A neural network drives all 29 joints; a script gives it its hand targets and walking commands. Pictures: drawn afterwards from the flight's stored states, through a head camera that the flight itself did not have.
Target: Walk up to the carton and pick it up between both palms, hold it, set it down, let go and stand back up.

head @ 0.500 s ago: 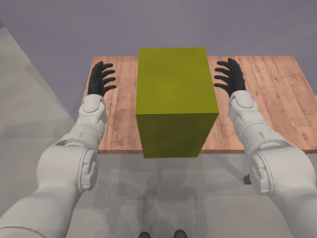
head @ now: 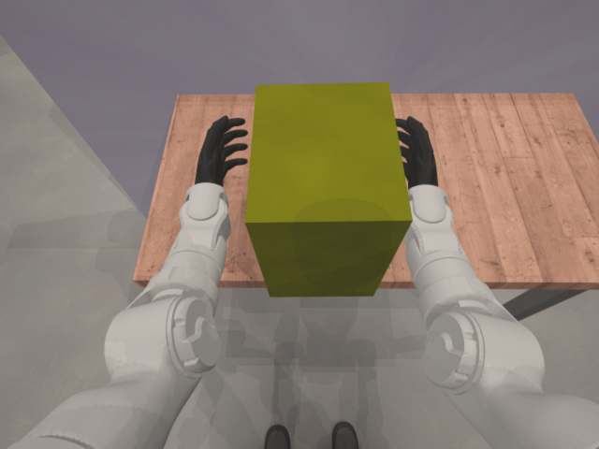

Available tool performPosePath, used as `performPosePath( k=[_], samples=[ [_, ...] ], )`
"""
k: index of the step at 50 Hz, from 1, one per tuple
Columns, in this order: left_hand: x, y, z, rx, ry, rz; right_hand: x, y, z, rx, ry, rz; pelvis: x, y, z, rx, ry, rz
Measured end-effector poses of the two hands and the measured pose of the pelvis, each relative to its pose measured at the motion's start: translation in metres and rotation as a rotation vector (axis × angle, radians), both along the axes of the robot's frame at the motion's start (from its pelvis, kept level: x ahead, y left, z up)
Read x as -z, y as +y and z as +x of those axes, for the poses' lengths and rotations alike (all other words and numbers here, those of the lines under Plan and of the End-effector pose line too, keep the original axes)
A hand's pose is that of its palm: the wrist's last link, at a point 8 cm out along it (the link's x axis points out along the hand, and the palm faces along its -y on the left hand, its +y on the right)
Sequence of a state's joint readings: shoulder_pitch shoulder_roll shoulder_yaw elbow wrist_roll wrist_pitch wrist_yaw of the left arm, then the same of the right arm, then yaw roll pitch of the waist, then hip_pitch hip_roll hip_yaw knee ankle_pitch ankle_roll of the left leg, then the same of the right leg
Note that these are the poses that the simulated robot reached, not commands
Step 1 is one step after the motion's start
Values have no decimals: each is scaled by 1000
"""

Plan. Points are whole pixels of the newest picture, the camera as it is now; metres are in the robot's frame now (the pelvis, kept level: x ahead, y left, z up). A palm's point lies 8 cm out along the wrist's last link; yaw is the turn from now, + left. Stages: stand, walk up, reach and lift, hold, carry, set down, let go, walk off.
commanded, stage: reach and lift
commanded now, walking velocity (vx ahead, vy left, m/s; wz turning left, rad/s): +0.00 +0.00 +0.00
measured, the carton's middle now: (321, 203) +0.44 -0.02 +0.00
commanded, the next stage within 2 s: none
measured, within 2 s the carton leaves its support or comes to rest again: neither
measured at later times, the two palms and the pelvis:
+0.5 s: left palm (205, 173) +0.45 +0.13 +0.07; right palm (412, 184) +0.42 -0.14 +0.06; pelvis +0.00 -0.01 +0.01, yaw +0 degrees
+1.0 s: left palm (215, 186) +0.44 +0.12 +0.06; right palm (415, 186) +0.42 -0.14 +0.06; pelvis +0.01 -0.01 +0.01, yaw +2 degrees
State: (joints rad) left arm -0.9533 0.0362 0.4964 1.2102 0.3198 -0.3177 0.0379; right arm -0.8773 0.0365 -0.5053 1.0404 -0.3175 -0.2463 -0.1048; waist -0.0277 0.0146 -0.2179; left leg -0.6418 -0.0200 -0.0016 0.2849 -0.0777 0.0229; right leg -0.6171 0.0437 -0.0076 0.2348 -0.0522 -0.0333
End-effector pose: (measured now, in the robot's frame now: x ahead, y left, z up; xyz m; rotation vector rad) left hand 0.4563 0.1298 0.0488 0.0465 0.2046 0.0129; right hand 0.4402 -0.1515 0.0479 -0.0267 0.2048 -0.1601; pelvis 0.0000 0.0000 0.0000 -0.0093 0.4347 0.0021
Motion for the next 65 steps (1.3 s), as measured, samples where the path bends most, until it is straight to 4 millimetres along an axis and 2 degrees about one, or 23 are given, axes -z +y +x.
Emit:
performPosePath(
  k=[2,7,12,22,27,32,49,65],
  samples=[
    [3,-9,-3,-2,18,4,0,7,-3,-3,3,-15,-2,0,2,-7,-19,1],
    [1,-13,-7,-21,45,37,4,7,-14,14,18,-61,-6,-3,9,-8,-54,3],
    [-1,-8,-9,-44,60,23,3,9,-15,3,15,-26,-6,-7,12,18,-66,6],
    [-20,4,-5,-76,17,13,-9,15,-13,23,10,22,-5,-7,5,17,-88,6],
    [-16,4,-11,-66,32,19,-10,15,-17,29,21,3,-6,-5,3,1,-101,3],
    [-8,-4,-18,-40,50,26,-13,16,-18,19,20,-35,-7,-4,3,-10,-107,3],
    [-7,-6,-21,-25,65,53,-11,12,-21,-7,13,-96,-11,-10,13,-32,-158,9],
    [-8,-6,-23,-23,56,48,-12,13,-22,-13,-1,-110,-12,-12,15,-46,-185,13]
  ],
)
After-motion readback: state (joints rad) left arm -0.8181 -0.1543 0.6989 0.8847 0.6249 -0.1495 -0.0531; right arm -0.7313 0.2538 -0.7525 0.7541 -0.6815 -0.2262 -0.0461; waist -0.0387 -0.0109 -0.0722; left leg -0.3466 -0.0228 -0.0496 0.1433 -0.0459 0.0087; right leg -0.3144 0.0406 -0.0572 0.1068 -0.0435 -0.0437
